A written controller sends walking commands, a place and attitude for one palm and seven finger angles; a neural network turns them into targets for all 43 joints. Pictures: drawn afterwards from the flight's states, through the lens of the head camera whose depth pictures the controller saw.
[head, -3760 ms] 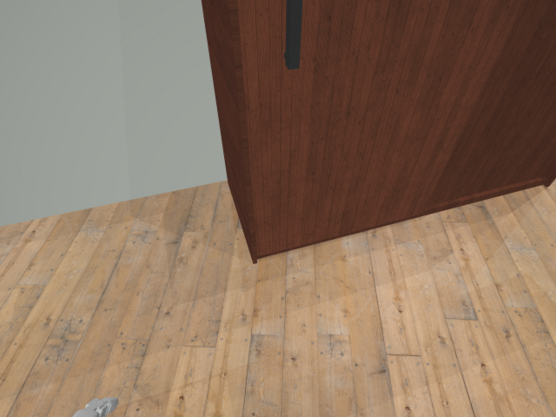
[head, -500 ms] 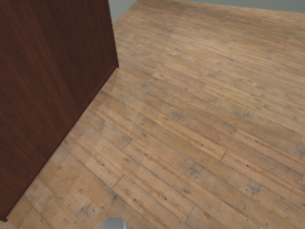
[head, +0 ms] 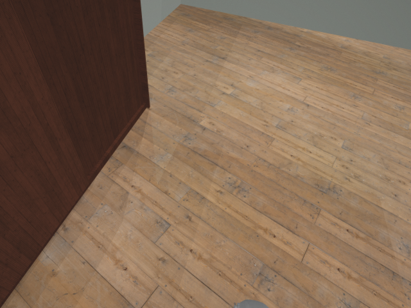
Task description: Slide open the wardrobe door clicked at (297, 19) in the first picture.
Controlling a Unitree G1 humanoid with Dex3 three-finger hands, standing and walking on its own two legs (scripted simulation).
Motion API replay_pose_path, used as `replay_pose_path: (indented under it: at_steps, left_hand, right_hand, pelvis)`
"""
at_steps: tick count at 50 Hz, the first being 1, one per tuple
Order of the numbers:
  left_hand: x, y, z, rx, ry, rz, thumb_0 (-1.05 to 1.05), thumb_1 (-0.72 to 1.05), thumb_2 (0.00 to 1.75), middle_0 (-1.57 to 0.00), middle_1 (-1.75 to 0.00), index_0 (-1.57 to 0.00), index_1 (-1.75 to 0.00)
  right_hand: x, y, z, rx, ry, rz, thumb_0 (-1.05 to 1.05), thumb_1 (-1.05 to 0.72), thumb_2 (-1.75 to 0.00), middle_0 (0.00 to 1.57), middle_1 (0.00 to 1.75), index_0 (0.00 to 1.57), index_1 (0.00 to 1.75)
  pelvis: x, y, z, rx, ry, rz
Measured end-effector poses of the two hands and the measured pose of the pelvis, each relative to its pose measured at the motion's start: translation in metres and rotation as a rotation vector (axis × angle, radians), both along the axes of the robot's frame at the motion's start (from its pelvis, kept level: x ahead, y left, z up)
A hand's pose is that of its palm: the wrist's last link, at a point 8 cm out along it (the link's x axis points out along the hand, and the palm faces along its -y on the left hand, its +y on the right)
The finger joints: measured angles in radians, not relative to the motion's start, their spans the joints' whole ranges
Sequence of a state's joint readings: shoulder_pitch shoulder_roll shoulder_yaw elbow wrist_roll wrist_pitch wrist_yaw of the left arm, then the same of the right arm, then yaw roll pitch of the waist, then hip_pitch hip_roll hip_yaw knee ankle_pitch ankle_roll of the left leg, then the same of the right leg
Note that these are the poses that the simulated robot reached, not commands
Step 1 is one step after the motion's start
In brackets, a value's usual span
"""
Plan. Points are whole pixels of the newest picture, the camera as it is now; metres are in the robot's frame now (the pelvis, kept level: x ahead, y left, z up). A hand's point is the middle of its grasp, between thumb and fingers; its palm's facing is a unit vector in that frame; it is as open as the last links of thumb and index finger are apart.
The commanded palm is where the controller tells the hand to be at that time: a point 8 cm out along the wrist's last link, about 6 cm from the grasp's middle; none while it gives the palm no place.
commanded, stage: walk to a spot facing it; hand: left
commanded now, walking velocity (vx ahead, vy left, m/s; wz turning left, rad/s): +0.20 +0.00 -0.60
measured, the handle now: out of the picture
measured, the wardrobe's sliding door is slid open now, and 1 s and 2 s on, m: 0.00 0.00 0.00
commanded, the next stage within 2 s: turn to face it in 0.06 s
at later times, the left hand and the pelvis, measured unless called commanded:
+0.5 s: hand (161, 252) +0.28 +0.12 -0.17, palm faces +0.02 -0.99 -0.16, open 7.3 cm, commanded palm none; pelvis +0.15 -0.03 -0.01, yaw +1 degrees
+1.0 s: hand (83, 305) +0.15 +0.27 -0.18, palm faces +0.33 -0.91 -0.23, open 7.4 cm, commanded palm none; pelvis +0.15 +0.04 +0.00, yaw +17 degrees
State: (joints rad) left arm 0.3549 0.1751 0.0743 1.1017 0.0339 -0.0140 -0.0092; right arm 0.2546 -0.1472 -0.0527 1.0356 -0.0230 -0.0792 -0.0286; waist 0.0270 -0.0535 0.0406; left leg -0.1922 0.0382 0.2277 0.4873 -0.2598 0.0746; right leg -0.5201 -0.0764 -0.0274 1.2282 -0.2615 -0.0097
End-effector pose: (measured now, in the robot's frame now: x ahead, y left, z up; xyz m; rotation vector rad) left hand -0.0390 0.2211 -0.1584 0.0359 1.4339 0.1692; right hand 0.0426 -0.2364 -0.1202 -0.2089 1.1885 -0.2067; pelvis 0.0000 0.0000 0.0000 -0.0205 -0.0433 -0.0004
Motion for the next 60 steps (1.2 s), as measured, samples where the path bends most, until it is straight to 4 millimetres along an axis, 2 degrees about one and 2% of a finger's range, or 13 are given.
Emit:
replay_pose_path:
  at_steps: [5, 9, 16, 18, 20, 24, 26, 32, 38, 41, 50, 55, 60]
  left_hand:
    - [0.093, 0.012, 0.007, 0.014, -0.111, -0.053, 0.0, 0.91, 0.9, -0.2, -0.3, -0.2, -0.29]
    - [0.162, 0.01, 0.011, 0.019, -0.16, -0.12, 0.0, 0.91, 0.9, -0.2, -0.3, -0.2, -0.29]
    - [0.273, -0.025, 0.01, 0.046, -0.248, -0.247, 0.0, 0.91, 0.9, -0.2, -0.3, -0.2, -0.29]
    - [0.297, -0.037, 0.008, 0.052, -0.294, -0.248, 0.0, 0.91, 0.9, -0.2, -0.3, -0.2, -0.29]
    - [0.309, -0.047, 0.01, 0.05, -0.329, -0.235, 0.0, 0.91, 0.9, -0.2, -0.3, -0.2, -0.29]
    - [0.307, -0.052, 0.017, 0.046, -0.349, -0.162, 0.0, 0.91, 0.9, -0.2, -0.3, -0.2, -0.29]
    - [0.305, -0.044, 0.022, 0.062, -0.367, -0.102, -0.02, 0.92, 0.9, -0.21, -0.3, -0.21, -0.29]
    - [0.286, -0.007, 0.019, 0.096, -0.339, -0.036, -0.02, 0.92, 0.9, -0.21, -0.3, -0.21, -0.3]
    - [0.247, 0.043, -0.011, 0.094, -0.291, 0.077, -0.01, 0.91, 0.9, -0.21, -0.3, -0.21, -0.3]
    - [0.221, 0.065, -0.017, 0.099, -0.218, 0.115, 0.0, 0.91, 0.9, -0.2, -0.3, -0.2, -0.29]
    - [0.166, 0.091, 0.014, 0.137, -0.13, 0.226, 0.01, 0.91, 0.9, -0.2, -0.3, -0.2, -0.29]
    - [0.156, 0.09, 0.021, 0.163, -0.133, 0.276, 0.01, 0.91, 0.9, -0.2, -0.3, -0.2, -0.29]
    - [0.163, 0.079, 0.027, 0.182, -0.184, 0.31, 0.01, 0.91, 0.9, -0.2, -0.3, -0.2, -0.29]
  right_hand:
    - [-0.026, 0.007, -0.002, 0.011, 0.129, -0.096, -0.01, -0.94, -0.9, 0.2, 0.3, 0.2, 0.3]
    - [-0.038, 0.02, -0.007, 0.048, 0.208, -0.17, 0.0, -0.93, -0.9, 0.2, 0.3, 0.2, 0.3]
    - [-0.045, 0.042, -0.024, 0.153, 0.363, -0.257, 0.0, -0.92, -0.9, 0.2, 0.3, 0.2, 0.3]
    - [-0.042, 0.044, -0.031, 0.19, 0.418, -0.261, 0.0, -0.91, -0.9, 0.2, 0.3, 0.2, 0.3]
    - [-0.029, 0.041, -0.035, 0.208, 0.44, -0.25, 0.0, -0.91, -0.9, 0.2, 0.3, 0.2, 0.3]
    - [0.02, 0.023, -0.037, 0.191, 0.385, -0.178, 0.0, -0.91, -0.9, 0.2, 0.3, 0.2, 0.3]
    - [0.052, 0.012, -0.036, 0.166, 0.327, -0.133, 0.0, -0.91, -0.9, 0.2, 0.3, 0.2, 0.3]
    - [0.143, -0.01, -0.025, 0.069, 0.134, -0.008, 0.0, -0.91, -0.9, 0.19, 0.3, 0.2, 0.3]
    - [0.205, -0.001, -0.012, -0.045, 0.013, 0.131, 0.0, -0.92, -0.9, 0.19, 0.3, 0.19, 0.3]
    - [0.216, 0.012, -0.004, -0.07, -0.009, 0.178, 0.0, -0.92, -0.9, 0.19, 0.3, 0.2, 0.3]
    - [0.221, 0.049, 0.009, -0.041, 0.059, 0.278, 0.0, -0.91, -0.9, 0.2, 0.3, 0.2, 0.3]
    - [0.227, 0.058, 0.005, -0.01, 0.068, 0.321, 0.0, -0.91, -0.9, 0.2, 0.3, 0.2, 0.3]
    - [0.234, 0.052, -0.003, 0.008, 0.08, 0.364, 0.0, -0.91, -0.9, 0.2, 0.3, 0.2, 0.3]
  pelvis:
    - [0.039, 0.006, 0.004, 0.006, 0.004, -0.046]
    - [0.068, 0.004, 0.003, 0.007, 0.006, -0.083]
    - [0.119, -0.015, -0.009, 0.018, 0.018, -0.082]
    - [0.135, -0.024, -0.017, 0.025, 0.024, -0.066]
    - [0.141, -0.028, -0.018, 0.018, 0.02, -0.041]
    - [0.149, -0.031, -0.012, 0.019, 0.008, 0.011]
    - [0.151, -0.029, -0.009, 0.015, 0.011, 0.036]
    - [0.154, -0.014, -0.009, -0.002, 0.018, 0.102]
    - [0.151, 0.015, -0.025, -0.029, 0.022, 0.175]
    - [0.148, 0.026, -0.024, -0.029, 0.028, 0.193]
    - [0.149, 0.041, 0.003, -0.044, 0.06, 0.292]
    - [0.149, 0.038, 0.004, -0.036, 0.058, 0.348]
    - [0.146, 0.026, 0.003, -0.03, 0.058, 0.411]
